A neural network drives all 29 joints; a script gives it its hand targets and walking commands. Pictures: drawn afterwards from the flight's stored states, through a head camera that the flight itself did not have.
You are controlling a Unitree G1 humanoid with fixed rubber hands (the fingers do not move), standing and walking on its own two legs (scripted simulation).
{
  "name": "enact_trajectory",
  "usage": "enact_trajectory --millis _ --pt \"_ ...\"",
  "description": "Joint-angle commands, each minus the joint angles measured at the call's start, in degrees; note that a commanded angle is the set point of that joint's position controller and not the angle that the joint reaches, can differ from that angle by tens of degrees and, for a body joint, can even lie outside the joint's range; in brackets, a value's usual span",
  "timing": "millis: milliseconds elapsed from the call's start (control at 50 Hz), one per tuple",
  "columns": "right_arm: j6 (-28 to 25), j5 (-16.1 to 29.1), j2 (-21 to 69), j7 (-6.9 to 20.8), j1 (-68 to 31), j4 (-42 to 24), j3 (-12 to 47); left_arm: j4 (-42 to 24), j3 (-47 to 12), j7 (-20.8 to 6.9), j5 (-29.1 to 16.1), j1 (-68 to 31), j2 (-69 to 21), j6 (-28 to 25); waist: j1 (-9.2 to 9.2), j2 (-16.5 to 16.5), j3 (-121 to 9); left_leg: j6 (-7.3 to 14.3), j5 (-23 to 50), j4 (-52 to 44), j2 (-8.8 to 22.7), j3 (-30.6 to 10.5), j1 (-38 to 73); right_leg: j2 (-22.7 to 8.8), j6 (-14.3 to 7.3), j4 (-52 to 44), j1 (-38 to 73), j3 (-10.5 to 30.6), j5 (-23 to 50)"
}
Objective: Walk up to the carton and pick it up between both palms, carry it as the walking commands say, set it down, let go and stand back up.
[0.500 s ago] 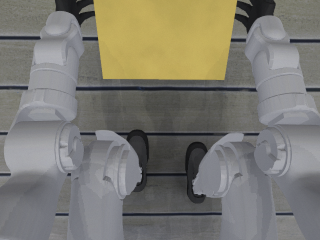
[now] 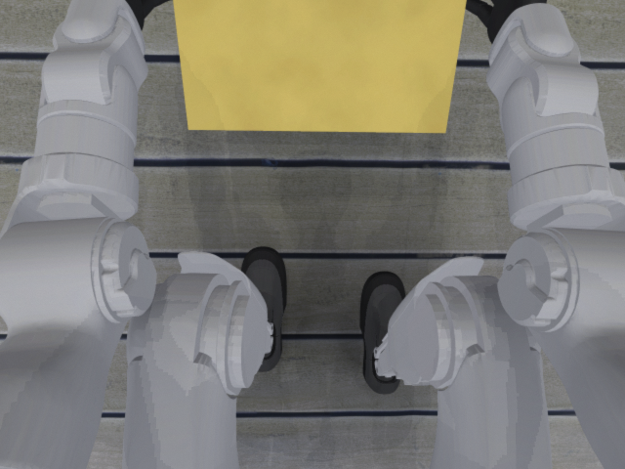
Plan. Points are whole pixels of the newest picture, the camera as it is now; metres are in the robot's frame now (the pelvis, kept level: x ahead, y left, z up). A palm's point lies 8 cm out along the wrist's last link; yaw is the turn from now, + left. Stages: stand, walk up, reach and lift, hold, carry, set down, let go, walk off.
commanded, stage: set down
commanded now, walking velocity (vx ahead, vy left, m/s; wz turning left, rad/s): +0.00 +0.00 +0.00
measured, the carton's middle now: (317, 36) +0.55 +0.05 -0.24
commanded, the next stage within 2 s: none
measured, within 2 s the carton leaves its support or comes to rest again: rests again in 1.14 s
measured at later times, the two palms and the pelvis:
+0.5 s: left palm out of the picture +0.55 +0.23 -0.15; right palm (511, 3) +0.57 -0.13 -0.15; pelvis +0.01 +0.00 +0.00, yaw +0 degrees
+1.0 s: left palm out of the picture +0.56 +0.23 -0.16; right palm (508, 0) +0.57 -0.13 -0.16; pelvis +0.02 +0.00 -0.01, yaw +0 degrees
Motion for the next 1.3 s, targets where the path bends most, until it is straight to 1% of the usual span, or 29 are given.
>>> enact_trajectory --millis 0,220,380,760,880,960,1020,1060,1100,1120,1140,1160,1180,1200,1220,1280 --pt "1.9 3.1 50.0 14.7 -20.5 -0.2 20.3 -1.3 -17.2 -14.1 -3.1 -15.8 -50.3 1.2 1.96 2.0 -53.3 -1.0 14.8 -7.0 -5.7 -4.7 37.7 4.9 1.9 -10.9 18.7 4.4 12.3" --pt "2.1 1.7 50.6 15.1 -16.0 1.5 19.2 0.6 -16.1 -14.2 -1.9 -11.7 -50.6 1.1 1.72 1.9 -51.2 -1.2 16.7 -6.4 -5.9 -5.1 36.9 4.9 2.0 -10.1 16.6 4.5 13.4" --pt "2.1 0.5 50.1 15.0 -13.5 2.8 18.2 2.4 -14.9 -14.1 -0.9 -9.9 -49.4 0.9 1.62 1.4 -49.3 -1.2 16.2 -6.3 -5.9 -5.1 35.1 4.9 2.1 -9.9 16.1 4.6 13.3" --pt "1.9 -2.2 47.8 14.2 -10.0 5.9 16.4 6.7 -12.7 -14.1 0.6 -7.6 -45.5 0.1 1.56 0.7 -45.8 -1.3 14.4 -5.6 -5.5 -4.6 31.9 4.8 2.3 -9.3 16.8 4.7 13.0" --pt "1.1 -2.5 44.9 13.3 -8.8 6.6 15.7 7.3 -12.3 -13.3 0.3 -6.5 -42.4 -0.7 1.6 0.7 -46.6 -1.6 15.4 -5.2 -5.3 -4.6 32.5 4.7 2.6 -8.9 17.4 4.6 13.9" --pt "0.1 -2.5 39.8 11.8 -7.5 7.3 14.7 7.9 -11.6 -11.7 -0.3 -5.0 -37.3 -1.8 1.71 0.7 -47.6 -1.8 15.9 -5.1 -4.9 -4.7 33.4 4.5 2.9 -8.7 17.9 4.6 14.6" --pt "-1.2 -2.3 32.4 9.8 -5.6 8.3 13.2 8.5 -10.4 -9.5 -0.8 -3.2 -29.7 -3.1 1.96 0.8 -48.5 -2.1 16.1 -5.2 -4.4 -4.6 34.5 4.3 3.2 -8.8 18.6 4.5 14.9" --pt "-2.4 -1.8 24.2 7.6 -3.8 9.0 12.1 9.3 -8.9 -7.1 -1.4 -1.5 -21.3 -4.4 2.28 0.8 -49.5 -2.4 16.2 -5.3 -4.0 -4.6 35.6 4.0 3.5 -9.0 19.5 4.5 15.0" --pt "-4.4 -0.1 13.0 4.4 -1.7 8.9 11.1 9.1 -7.3 -3.5 -2.9 0.3 -10.0 -6.7 2.44 0.7 -50.9 -2.8 16.8 -5.5 -3.5 -4.6 37.2 3.8 3.9 -9.4 20.8 4.5 15.7" --pt "-5.7 1.5 8.1 2.7 -1.8 7.1 11.5 8.2 -7.0 -1.7 -4.4 -0.1 -5.2 -8.2 2.68 1.1 -52.9 -3.0 18.1 -5.4 -3.3 -4.9 38.7 3.6 4.0 -9.4 22.2 4.6 17.1" --pt "-7.2 3.3 1.5 0.5 -1.9 4.7 11.2 6.4 -6.1 0.5 -6.2 -0.7 1.8 -9.8 2.64 1.4 -55.2 -3.3 19.9 -4.8 -3.3 -5.0 40.1 3.4 4.2 -9.2 23.5 4.8 18.9" --pt "-8.4 5.1 -0.8 -1.1 -3.7 1.6 11.7 4.0 -6.0 2.1 -7.7 -2.8 4.6 -11.2 2.58 1.7 -59.8 -3.4 22.8 -4.1 -3.4 -5.5 42.5 3.3 4.2 -8.7 25.4 4.9 21.5" --pt "-9.5 7.0 -2.2 -2.3 -5.6 -0.9 12.2 2.2 -6.5 3.4 -9.2 -4.6 6.0 -12.3 2.48 2.1 -64.6 -3.5 26.0 -3.2 -3.5 -5.9 45.0 3.3 4.2 -8.0 26.8 4.9 24.0" --pt "-10.0 8.9 -2.8 -3.0 -6.9 -1.1 13.4 1.2 -7.4 4.1 -10.5 -6.2 6.9 -12.9 2.58 3.0 -67.5 -3.5 28.1 -2.7 -3.5 -6.1 47.0 3.1 4.1 -7.6 27.2 5.0 25.3" --pt "-10.0 10.2 -3.4 -3.2 -7.3 0.3 14.5 1.2 -8.4 4.4 -11.5 -7.0 7.6 -13.0 2.31 3.6 -68.1 -3.5 28.4 -2.6 -3.3 -6.1 47.7 3.0 4.0 -7.7 26.8 5.0 25.0" --pt "-9.5 11.1 -5.8 -3.7 -7.9 2.8 14.7 2.0 -10.3 4.6 -13.3 -8.6 9.1 -12.8 1.11 5.3 -64.2 -3.9 23.6 -3.6 -2.8 -6.1 45.5 2.5 3.2 -8.6 24.6 5.3 20.4"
